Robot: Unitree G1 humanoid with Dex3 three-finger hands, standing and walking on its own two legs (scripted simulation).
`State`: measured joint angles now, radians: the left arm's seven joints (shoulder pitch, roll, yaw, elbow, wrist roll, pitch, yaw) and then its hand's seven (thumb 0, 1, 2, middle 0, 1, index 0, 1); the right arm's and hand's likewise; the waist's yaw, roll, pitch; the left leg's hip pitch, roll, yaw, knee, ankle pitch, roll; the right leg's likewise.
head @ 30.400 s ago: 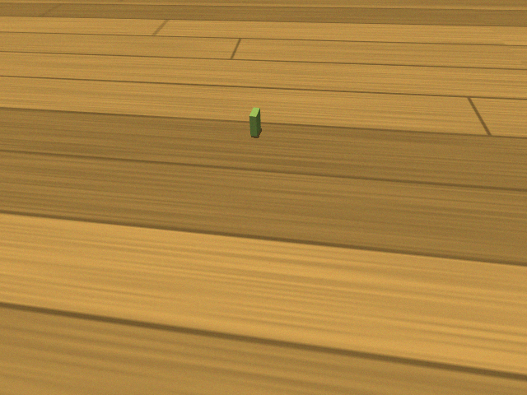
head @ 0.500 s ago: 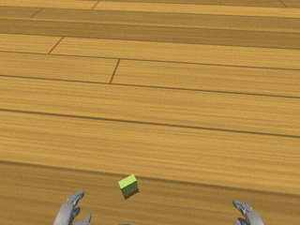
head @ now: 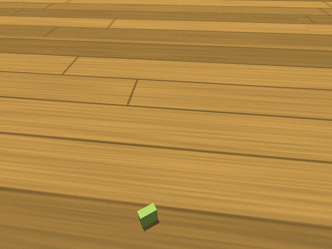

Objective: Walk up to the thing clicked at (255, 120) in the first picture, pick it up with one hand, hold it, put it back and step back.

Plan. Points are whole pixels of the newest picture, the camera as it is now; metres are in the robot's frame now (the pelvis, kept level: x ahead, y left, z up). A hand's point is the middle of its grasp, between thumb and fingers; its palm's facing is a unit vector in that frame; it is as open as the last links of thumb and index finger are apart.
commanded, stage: stand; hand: left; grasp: from the side
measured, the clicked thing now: (148, 215) +0.44 +0.14 -0.70
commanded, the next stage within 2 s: step back in 1.56 s
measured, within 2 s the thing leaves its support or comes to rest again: neither
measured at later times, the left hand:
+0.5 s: hand out of the picture +0.04 +0.23 -0.16, palm faces -0.02 -0.94 -0.34, open 7.4 cm
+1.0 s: hand out of the picture +0.10 +0.22 -0.15, palm faces -0.03 -0.94 -0.34, open 7.4 cm
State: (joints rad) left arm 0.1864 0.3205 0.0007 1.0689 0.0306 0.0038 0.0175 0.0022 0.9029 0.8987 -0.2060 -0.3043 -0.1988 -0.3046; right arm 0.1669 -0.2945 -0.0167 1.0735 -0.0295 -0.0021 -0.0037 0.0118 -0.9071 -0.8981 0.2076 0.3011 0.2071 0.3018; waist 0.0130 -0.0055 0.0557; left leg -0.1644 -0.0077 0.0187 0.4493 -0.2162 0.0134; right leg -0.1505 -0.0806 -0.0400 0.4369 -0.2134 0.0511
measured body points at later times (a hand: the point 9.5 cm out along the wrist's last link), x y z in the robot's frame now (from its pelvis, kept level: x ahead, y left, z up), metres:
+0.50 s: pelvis +0.00 -0.02 +0.01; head +0.00 -0.02 +0.45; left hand +0.04 +0.28 -0.13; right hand +0.05 -0.31 -0.14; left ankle +0.02 +0.11 -0.74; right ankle +0.02 -0.15 -0.74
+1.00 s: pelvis +0.02 -0.02 +0.01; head +0.03 -0.03 +0.46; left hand +0.10 +0.27 -0.13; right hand +0.08 -0.32 -0.13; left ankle +0.02 +0.11 -0.74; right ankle +0.02 -0.15 -0.74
